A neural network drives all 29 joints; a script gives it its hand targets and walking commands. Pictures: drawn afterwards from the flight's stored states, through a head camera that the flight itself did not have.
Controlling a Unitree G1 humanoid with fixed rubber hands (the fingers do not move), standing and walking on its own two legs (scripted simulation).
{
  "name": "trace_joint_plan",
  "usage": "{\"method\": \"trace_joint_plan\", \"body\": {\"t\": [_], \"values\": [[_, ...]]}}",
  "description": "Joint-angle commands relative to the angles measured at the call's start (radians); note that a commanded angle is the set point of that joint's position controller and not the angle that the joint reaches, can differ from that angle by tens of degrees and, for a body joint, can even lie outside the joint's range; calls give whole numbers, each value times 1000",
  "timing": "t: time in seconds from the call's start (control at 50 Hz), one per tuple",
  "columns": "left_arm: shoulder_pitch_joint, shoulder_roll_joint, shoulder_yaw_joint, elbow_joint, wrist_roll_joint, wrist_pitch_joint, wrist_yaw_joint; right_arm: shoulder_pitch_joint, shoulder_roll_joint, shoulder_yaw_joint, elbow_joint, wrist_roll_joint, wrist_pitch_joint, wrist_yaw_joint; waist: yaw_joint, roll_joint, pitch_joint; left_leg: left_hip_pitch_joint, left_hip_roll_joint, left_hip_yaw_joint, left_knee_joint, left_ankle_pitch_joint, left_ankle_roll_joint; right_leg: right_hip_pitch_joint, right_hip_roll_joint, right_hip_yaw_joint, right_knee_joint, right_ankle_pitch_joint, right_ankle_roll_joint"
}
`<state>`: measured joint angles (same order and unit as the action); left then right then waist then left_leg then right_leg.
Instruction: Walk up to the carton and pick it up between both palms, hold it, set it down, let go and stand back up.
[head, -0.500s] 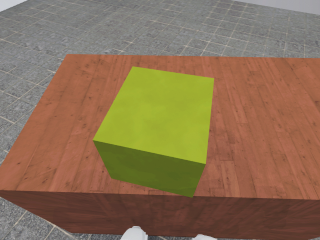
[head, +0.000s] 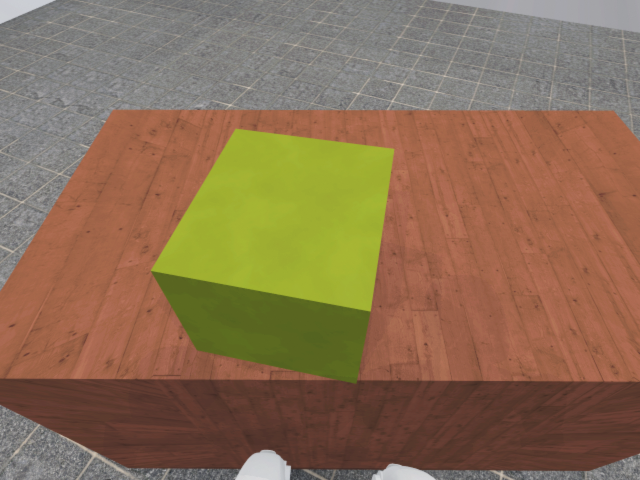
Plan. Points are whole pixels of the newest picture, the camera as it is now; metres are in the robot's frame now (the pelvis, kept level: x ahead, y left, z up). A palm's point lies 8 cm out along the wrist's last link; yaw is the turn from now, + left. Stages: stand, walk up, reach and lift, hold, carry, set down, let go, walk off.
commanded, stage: walk up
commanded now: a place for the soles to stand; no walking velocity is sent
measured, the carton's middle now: (293, 251) +0.41 +0.08 +0.04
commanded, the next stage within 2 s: none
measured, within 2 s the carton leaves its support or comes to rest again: neither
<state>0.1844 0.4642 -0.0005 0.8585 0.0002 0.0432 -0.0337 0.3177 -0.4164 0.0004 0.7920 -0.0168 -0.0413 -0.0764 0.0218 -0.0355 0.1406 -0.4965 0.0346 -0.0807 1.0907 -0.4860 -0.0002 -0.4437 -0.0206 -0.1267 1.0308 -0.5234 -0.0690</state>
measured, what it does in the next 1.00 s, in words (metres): steps on the spot: left foot, then right foot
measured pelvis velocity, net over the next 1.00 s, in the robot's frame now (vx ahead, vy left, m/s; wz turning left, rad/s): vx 0.01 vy -0.02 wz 0.00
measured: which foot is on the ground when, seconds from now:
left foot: up 0.00-0.20, down 0.22-0.50, up 0.52-0.82, down 0.84-1.00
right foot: down 0.00-0.24, up 0.26-0.46, down 0.48-1.00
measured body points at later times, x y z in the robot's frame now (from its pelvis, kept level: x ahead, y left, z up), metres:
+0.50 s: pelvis +0.01 -0.04 +0.00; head +0.06 -0.03 +0.44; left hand +0.11 +0.29 -0.12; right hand +0.08 -0.37 -0.10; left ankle +0.08 +0.15 -0.67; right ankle +0.03 -0.12 -0.68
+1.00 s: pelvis +0.01 -0.02 +0.00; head +0.06 +0.00 +0.45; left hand +0.10 +0.29 -0.13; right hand +0.09 -0.34 -0.09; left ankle +0.07 +0.12 -0.67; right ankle +0.03 -0.12 -0.66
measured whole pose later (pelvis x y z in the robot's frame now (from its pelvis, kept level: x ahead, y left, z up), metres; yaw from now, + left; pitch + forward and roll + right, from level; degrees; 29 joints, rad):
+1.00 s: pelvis +0.01 -0.02 +0.00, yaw +0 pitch -3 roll -1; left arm 0.18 0.42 0.00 0.86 0.00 0.03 -0.04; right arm 0.29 -0.41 0.00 0.79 -0.02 -0.06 -0.09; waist 0.02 -0.03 0.16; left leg -0.51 0.00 -0.07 1.00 -0.45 -0.02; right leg -0.47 -0.07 -0.14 1.07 -0.58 -0.04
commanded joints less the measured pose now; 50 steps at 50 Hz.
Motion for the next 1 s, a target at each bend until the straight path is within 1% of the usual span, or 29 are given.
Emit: {"method": "trace_joint_plan", "body": {"t": [0.0,0.04,0.08,0.12,0.14,0.18,0.2,0.22,0.24,0.28,0.3,0.34,0.4,0.44,0.46,0.48,0.5,0.58,0.68,0.72,0.76,0.8,0.82,0.84,0.86,0.88,0.92,0.94,0.98], "values": [[1,305,162,-69,42,-47,19,-32,-284,-119,18,17,-11,-39,51,-60,-17,-329,-19,6,155,-40,39,189,-331,600,-734,-90,57],[-36,245,144,-84,42,-40,18,41,-268,-101,40,24,-16,-37,20,-169,34,-295,-4,22,65,25,21,190,-250,390,-643,182,6],[-3,230,149,-108,51,-34,13,84,-283,-96,43,26,-34,-36,28,-116,-86,-207,23,103,-26,-74,30,304,-275,375,-516,368,-104],[56,211,149,-101,41,-31,22,79,-250,-89,16,29,-44,-32,50,-63,-112,-177,25,120,-84,-61,34,345,-275,346,-440,605,-105],[47,227,146,-118,41,-29,16,108,-274,-101,26,30,-45,-40,30,-134,-134,-121,22,141,-116,-12,55,296,-300,338,-449,583,-101],[-128,203,139,-186,62,-13,4,286,-264,-106,92,26,-56,-52,-89,-43,-142,167,22,169,-396,198,78,81,-209,193,-272,480,-90],[-141,163,135,-188,49,-9,3,335,-314,-130,123,0,-62,-57,-123,107,-175,279,56,-1,-477,236,113,-40,-136,114,-29,462,-28],[-89,131,128,-219,40,-10,3,268,-413,-154,65,-13,-53,-63,-96,326,-185,338,221,-388,-592,231,202,-200,-21,96,129,281,31],[-92,173,147,-184,52,10,3,187,-451,-161,18,-4,-55,-69,-90,298,-173,282,408,-781,-702,185,340,-290,21,168,229,-138,76],[-61,216,156,-132,46,17,1,71,-397,-140,2,-5,-50,-68,-30,151,-72,117,317,-658,-685,-63,330,-248,-20,231,305,-108,89],[-81,206,156,-122,49,14,-2,57,-413,-138,-5,-12,-50,-75,-33,126,-40,87,324,-647,-618,49,322,-246,-43,252,332,-102,103],[25,193,158,-107,36,12,-12,-32,-383,-136,-10,-16,-48,-70,2,259,-104,-3,269,-477,-525,106,271,-147,-71,245,234,-36,74],[57,184,163,-112,31,9,-19,-69,-391,-139,-14,-27,-42,-60,27,280,-96,-88,234,-443,-522,-44,234,2,-82,236,-14,-30,39],[162,177,163,-39,37,-18,-7,-92,-335,-107,-9,-23,-23,-48,120,173,-136,-282,113,-209,-250,109,123,336,-38,195,-281,34,39],[217,242,166,-22,57,-27,4,-42,-202,-66,-10,-21,-14,-36,115,-166,-165,-417,-72,-46,90,-37,84,399,-159,413,-517,-166,1],[104,304,157,-66,46,-30,8,-119,-206,-71,-45,17,-19,-52,132,-263,-109,-451,-103,-18,138,-130,45,246,-350,619,-693,-42,-10],[50,343,168,-51,44,-36,17,-119,-295,-109,-21,9,-13,-54,84,-143,-39,-390,-72,-65,169,-130,46,153,-383,738,-755,-137,-31],[32,286,155,-53,32,-49,39,35,-276,-104,5,15,-20,-26,32,-110,-137,-324,-18,6,156,-45,51,341,-329,510,-572,287,52],[58,220,148,-61,25,-54,40,24,-270,-92,36,11,-19,-21,52,-113,-175,-237,22,64,6,-45,38,377,-319,367,-495,332,-66],[73,173,134,-86,20,-68,41,18,-248,-91,24,7,-35,-17,40,-86,-201,-235,32,72,-29,-29,46,394,-342,382,-431,651,-116],[20,213,137,-111,27,-63,33,51,-236,-90,36,11,-41,-17,21,-150,-226,-109,47,118,-103,-40,43,297,-351,278,-395,621,-176],[-25,210,129,-123,12,-54,27,111,-240,-95,46,17,-52,-11,-30,-124,-220,71,3,155,-286,132,63,166,-275,214,-309,547,-125],[-76,195,131,-131,11,-44,19,160,-262,-106,64,3,-57,-10,-69,-104,-261,188,-18,152,-352,259,70,107,-224,139,-198,485,-99],[-27,149,112,-118,8,-43,23,154,-300,-127,57,-17,-60,-11,-70,170,-311,285,28,-66,-429,187,124,-13,-192,135,-41,386,-48],[-87,117,111,-162,4,-38,25,139,-397,-144,28,-21,-65,-16,-72,330,-271,299,248,-549,-595,218,247,-217,-17,90,109,73,36],[-122,157,118,-130,15,-22,29,87,-411,-142,16,-16,-60,-15,-68,281,-211,232,330,-729,-646,100,328,-234,-44,173,123,-137,42],[-104,173,114,-99,13,-25,21,6,-397,-130,2,-22,-59,-22,-37,136,-129,101,265,-651,-592,99,306,-186,-60,193,114,-144,37],[-58,163,124,-81,9,-33,21,17,-396,-132,3,-25,-52,-24,-25,230,-124,120,251,-588,-546,148,284,-173,-71,186,56,-115,28],[61,171,132,-39,10,-47,17,-93,-335,-105,-18,-20,-40,-17,36,183,-154,-120,198,-463,-467,169,245,105,-53,159,-120,72,29]]}}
